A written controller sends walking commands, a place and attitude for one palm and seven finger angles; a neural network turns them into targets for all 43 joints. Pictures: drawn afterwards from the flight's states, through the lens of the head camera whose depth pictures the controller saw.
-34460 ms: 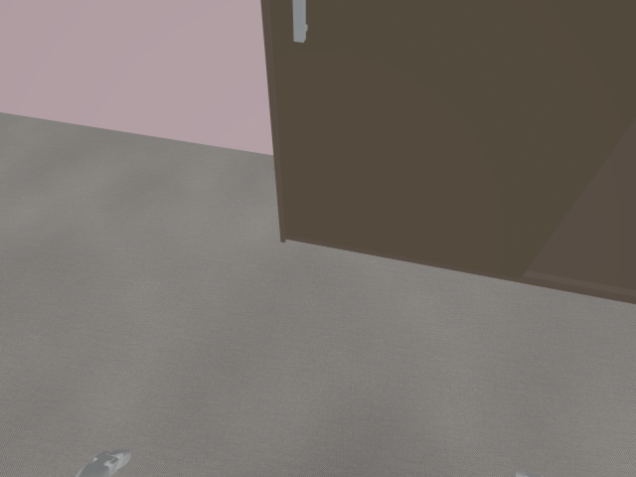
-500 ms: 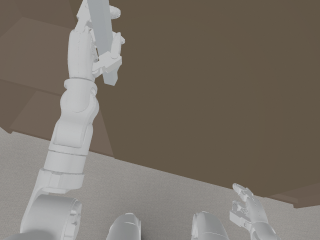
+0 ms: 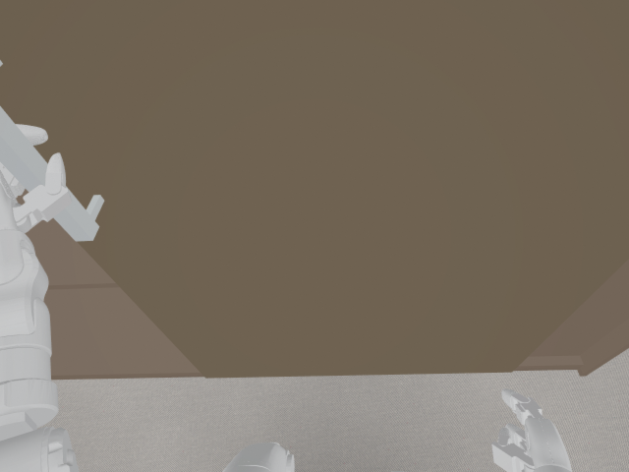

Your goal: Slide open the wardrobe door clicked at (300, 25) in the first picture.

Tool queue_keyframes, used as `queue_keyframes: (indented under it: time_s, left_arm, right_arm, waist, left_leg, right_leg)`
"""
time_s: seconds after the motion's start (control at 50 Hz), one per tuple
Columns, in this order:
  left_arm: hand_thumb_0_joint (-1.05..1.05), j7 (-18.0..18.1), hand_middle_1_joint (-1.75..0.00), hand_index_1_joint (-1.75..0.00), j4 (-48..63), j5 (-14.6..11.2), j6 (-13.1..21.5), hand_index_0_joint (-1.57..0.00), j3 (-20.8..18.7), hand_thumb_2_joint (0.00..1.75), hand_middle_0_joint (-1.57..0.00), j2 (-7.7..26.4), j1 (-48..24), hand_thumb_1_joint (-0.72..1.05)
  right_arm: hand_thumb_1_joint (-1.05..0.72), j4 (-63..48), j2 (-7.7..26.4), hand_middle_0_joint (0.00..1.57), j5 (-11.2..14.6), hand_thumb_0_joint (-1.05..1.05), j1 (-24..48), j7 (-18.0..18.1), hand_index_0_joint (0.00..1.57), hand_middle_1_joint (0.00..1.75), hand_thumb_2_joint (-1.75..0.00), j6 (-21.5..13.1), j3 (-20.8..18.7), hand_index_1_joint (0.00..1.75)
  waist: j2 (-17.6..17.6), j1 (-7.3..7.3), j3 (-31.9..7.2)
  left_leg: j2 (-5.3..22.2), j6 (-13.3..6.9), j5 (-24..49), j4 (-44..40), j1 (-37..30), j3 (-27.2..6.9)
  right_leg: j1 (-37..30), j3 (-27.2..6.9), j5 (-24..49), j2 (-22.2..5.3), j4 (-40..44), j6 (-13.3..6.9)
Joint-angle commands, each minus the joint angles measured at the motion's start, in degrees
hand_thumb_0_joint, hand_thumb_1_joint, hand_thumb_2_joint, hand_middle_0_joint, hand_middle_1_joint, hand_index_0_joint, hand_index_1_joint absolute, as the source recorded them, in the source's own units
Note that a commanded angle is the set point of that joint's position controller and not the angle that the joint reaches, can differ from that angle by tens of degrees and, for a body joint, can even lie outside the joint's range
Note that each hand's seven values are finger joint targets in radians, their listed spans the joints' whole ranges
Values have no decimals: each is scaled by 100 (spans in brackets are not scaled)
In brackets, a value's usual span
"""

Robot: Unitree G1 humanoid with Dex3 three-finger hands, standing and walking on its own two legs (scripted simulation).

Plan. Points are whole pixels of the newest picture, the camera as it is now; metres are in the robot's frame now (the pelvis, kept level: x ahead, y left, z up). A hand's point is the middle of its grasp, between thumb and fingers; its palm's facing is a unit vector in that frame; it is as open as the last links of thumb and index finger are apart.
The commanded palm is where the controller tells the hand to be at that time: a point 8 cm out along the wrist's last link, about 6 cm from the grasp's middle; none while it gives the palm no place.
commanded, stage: stop walking and hold the door there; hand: left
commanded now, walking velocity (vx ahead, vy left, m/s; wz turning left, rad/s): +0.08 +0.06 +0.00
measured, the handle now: (43, 159) +0.42 +0.33 +0.20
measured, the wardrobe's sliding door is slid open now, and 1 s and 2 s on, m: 0.69 0.69 0.69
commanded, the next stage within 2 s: none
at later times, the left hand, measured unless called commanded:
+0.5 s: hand (55, 191) +0.37 +0.30 +0.19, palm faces +0.36 -0.91 -0.19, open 6.2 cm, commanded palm +0.33 +0.34 +0.16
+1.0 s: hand (53, 192) +0.37 +0.30 +0.19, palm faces +0.35 -0.92 -0.18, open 6.3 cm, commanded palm +0.33 +0.34 +0.16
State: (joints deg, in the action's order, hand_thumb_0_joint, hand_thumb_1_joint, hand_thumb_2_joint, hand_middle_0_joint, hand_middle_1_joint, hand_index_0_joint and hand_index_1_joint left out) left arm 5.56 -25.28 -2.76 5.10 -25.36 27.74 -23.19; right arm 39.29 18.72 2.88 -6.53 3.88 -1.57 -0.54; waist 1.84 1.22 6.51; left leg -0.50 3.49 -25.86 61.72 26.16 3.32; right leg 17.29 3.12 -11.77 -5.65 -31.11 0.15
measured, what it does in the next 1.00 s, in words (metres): walks backwards: left foot, then right foot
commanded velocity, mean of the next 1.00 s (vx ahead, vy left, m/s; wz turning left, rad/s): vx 0.04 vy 0.04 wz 0.02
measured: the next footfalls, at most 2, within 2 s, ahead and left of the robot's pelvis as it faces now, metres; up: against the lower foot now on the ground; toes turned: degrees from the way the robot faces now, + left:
left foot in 0.20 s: +0.02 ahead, +0.15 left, +0.00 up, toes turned +3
right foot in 0.46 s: -0.06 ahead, -0.08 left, +0.00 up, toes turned -10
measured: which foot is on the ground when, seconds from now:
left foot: up 0.00-0.18, down 0.20-1.00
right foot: down 0.00-0.22, up 0.24-0.44, down 0.46-1.00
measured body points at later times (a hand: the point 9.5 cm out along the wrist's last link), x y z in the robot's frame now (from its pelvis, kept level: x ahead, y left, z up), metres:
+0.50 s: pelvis -0.08 +0.05 -0.01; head -0.06 +0.06 +0.44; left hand +0.35 +0.35 +0.20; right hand +0.00 -0.19 -0.12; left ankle -0.02 +0.14 -0.74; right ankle -0.10 -0.08 -0.74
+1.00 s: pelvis -0.10 +0.06 -0.01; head -0.09 +0.06 +0.44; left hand +0.34 +0.34 +0.20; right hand -0.07 -0.24 -0.12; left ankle -0.02 +0.14 -0.74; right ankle -0.10 -0.08 -0.74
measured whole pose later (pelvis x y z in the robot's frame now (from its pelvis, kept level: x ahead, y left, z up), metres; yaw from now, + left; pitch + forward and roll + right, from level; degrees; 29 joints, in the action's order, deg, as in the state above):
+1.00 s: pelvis -0.10 +0.06 -0.01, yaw -6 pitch -1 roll -1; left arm 5.0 -54.3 -1.8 8.2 -19.0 32.3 -44.3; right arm 42.5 17.9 3.1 -19.0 5.6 -0.3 0.3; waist 1.4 3.2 1.5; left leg 3.9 -2.1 -10.5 31.2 20.0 8.8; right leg 14.5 2.8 -14.6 -1.1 -29.9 1.1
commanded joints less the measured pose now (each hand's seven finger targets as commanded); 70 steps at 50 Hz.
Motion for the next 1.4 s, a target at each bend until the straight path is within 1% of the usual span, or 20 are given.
queue_keyframes:
  time_s: [0.0,0.1,0.14,0.2,0.24,0.32,0.38,0.46,0.5,0.7,0.9,1.02,1.08,1.2,1.22,1.24,1.26,1.28,1.32,1.38]
  left_arm:
    - [0,126,-140,-140,817,97,410,-45,-663,90,-45,2190,-1641,90]
    - [0,141,-140,-140,670,153,493,-45,-546,90,-45,2242,-1973,90]
    - [0,111,-140,-140,725,151,562,-45,-281,90,-45,2039,-2099,90]
    - [0,40,-140,-140,995,112,701,-45,259,90,-45,1475,-2554,90]
    - [0,47,-140,-140,856,215,702,-45,298,90,-45,1569,-2723,90]
    - [0,-14,-140,-140,646,150,507,-45,606,90,-45,1330,-2880,90]
    - [0,-27,-140,-140,318,162,443,-45,719,90,-45,1253,-2935,90]
    - [0,-19,-140,-140,-77,209,461,-45,464,90,-45,1697,-3084,90]
    - [0,28,-140,-140,-267,193,452,-45,165,90,-45,2016,-3133,90]
    - [0,-45,-140,-140,-1565,166,430,-45,701,90,-45,1520,-3710,90]
    - [0,-99,-140,-140,-1962,195,538,-45,643,90,-45,1752,-3993,90]
    - [0,-87,-140,-140,-2387,221,486,-45,373,90,-45,2162,-3746,90]
    - [0,-148,-140,-140,-2169,255,443,-45,321,90,-45,2013,-3854,90]
    - [0,-253,-140,-140,-1609,192,521,-45,871,90,-45,1108,-3873,90]
    - [0,-284,-140,-140,-1303,163,600,-45,1041,90,-45,916,-4089,90]
    - [0,-285,-140,-140,-1005,158,719,-45,1008,90,-45,848,-4120,90]
    - [0,-348,-140,-140,-495,77,849,-45,1455,90,-45,312,-4347,90]
    - [0,-388,-140,-140,-13,85,924,-45,1657,90,-45,97,-4567,90]
    - [0,-448,-140,-140,135,-25,881,-45,2125,90,-45,-579,-4306,90]
    - [0,-305,-140,-140,325,21,735,-45,1913,90,-45,-298,-4363,90]
  right_arm:
    - [-90,-778,392,20,-22,0,71,50,20,30,-90,-257,-180,30]
    - [-90,-684,529,20,-50,0,-214,99,20,30,-90,-269,-260,30]
    - [-90,-629,566,20,-41,0,-296,104,20,30,-90,-235,-282,30]
    - [-90,-841,761,20,46,0,-226,69,20,30,-90,-210,-281,30]
    - [-90,-780,528,20,-59,0,-230,97,20,30,-90,-184,-223,30]
    - [-90,-690,630,20,-18,0,-499,84,20,30,-90,-328,-234,30]
    - [-90,-630,621,20,-65,0,-561,87,20,30,-90,-343,-155,30]
    - [-90,-629,581,20,-99,0,-619,128,20,30,-90,-277,-127,30]
    - [-90,-556,586,20,-33,0,-728,174,20,30,-90,-260,-150,30]
    - [-90,-498,676,20,-34,0,-695,238,20,30,-90,-168,-122,30]
    - [-90,-360,787,20,10,0,-964,269,20,30,-90,-193,-210,30]
    - [-90,-286,788,20,17,0,-921,207,20,30,-90,43,-333,30]
    - [-90,-303,753,20,-52,0,-910,160,20,30,-90,-27,-346,30]
    - [-90,-207,480,20,-131,0,-728,109,20,30,-90,-35,-326,30]
    - [-90,-188,527,20,-133,0,-649,139,20,30,-90,-34,-351,30]
    - [-90,-262,648,20,-152,0,-635,165,20,30,-90,-62,-393,30]
    - [-90,-428,745,20,-135,0,-592,145,20,30,-90,-90,-394,30]
    - [-90,-553,559,20,-105,0,-689,78,20,30,-90,-121,-332,30]
    - [-90,-563,276,20,-86,0,-573,72,20,30,-90,-149,-198,30]
    - [-90,-445,430,20,-70,0,-604,80,20,30,-90,-219,-228,30]
  waist:
    - [-1253,-233,-2322]
    - [-1226,-246,-2167]
    - [-584,-132,-2081]
    - [1565,-254,-1781]
    - [1661,-163,-1591]
    - [1047,-118,-1831]
    - [1050,-86,-1884]
    - [97,29,-2195]
    - [-314,5,-2607]
    - [514,-34,-1759]
    - [76,23,-2031]
    - [-903,-135,-1449]
    - [-1493,-220,-1408]
    - [-1469,34,-1300]
    - [-922,111,-1284]
    - [118,53,-1512]
    - [1570,98,-1738]
    - [1513,95,-2007]
    - [453,118,-2006]
    - [317,65,-2026]
  left_leg:
    - [87,-77,153,-749,-290,-89]
    - [101,-227,450,-2751,-1104,66]
    - [169,-262,1310,-3809,-1884,217]
    - [1810,-979,1958,-4491,-1433,-1368]
    - [1944,-1222,2572,-4586,-1112,-1452]
    - [1615,-1020,3802,-3870,-2052,-798]
    - [1589,-863,3531,-3713,-1966,-802]
    - [1118,-397,2674,-3183,-1364,-289]
    - [999,-342,2936,-3047,-1617,-196]
    - [1431,-614,498,-4340,-1059,-801]
    - [1181,-468,1727,-3608,-1642,-416]
    - [380,-264,278,-2036,-65,-194]
    - [451,-260,-140,-1160,690,-468]
    - [193,-197,1189,-3214,-1537,400]
    - [224,-197,1776,-3551,-2015,472]
    - [736,-370,2149,-3803,-2346,-21]
    - [1769,-889,3585,-3999,-2642,-1435]
    - [2112,-1273,4294,-4111,-2720,-1819]
    - [2201,-1462,3925,-3917,-2601,-1833]
    - [2083,-1322,4407,-3671,-2602,-1253]
  right_leg:
    - [-1555,-1111,3451,-1362,801,-575]
    - [-966,-1157,862,-1144,1245,-547]
    - [-576,-861,192,-746,1053,-303]
    - [-100,26,-976,460,-478,102]
    - [66,-183,-1368,474,-1554,52]
    - [158,-74,-1022,491,-896,119]
    - [-411,15,-647,485,211,109]
    - [-1164,-676,1852,-369,510,-181]
    - [-1182,-584,2323,-352,298,-162]
    - [-463,-216,-858,257,225,-17]
    - [-277,-576,-107,-71,663,-39]
    - [-1096,-2052,-380,-1668,1572,-688]
    - [-1788,-1779,1056,-2045,1334,-894]
    - [-486,-347,875,-1475,590,-241]
    - [-117,10,648,-1106,37,-116]
    - [244,373,356,-556,-918,55]
    - [991,614,-1399,158,-2216,291]
    - [1140,157,-2366,287,-3043,220]
    - [1125,-131,-2071,151,-2866,220]
    - [865,-148,-1389,200,-2114,194]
